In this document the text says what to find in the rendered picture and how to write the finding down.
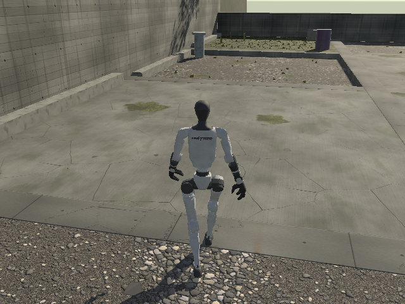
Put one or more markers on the robot left forearm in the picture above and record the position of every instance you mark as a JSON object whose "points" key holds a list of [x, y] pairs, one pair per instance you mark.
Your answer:
{"points": [[173, 164]]}

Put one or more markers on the right robot upper arm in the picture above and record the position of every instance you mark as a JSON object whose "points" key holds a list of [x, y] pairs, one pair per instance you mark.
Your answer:
{"points": [[225, 142]]}

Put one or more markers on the robot left hand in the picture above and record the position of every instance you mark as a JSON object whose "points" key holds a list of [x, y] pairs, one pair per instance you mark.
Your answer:
{"points": [[171, 174]]}

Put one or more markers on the robot right hand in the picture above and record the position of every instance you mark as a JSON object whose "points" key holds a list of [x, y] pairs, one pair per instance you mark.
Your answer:
{"points": [[241, 191]]}

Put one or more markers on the robot right foot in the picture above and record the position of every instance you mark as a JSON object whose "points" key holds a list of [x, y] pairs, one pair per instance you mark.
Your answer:
{"points": [[208, 241]]}

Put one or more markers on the robot left shin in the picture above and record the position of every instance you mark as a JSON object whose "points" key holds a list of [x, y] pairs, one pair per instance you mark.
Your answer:
{"points": [[194, 245]]}

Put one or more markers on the robot right forearm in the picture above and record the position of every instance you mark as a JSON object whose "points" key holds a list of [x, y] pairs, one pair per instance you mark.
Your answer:
{"points": [[235, 171]]}

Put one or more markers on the left robot upper arm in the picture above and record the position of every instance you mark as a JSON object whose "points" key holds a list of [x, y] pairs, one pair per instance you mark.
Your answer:
{"points": [[179, 142]]}

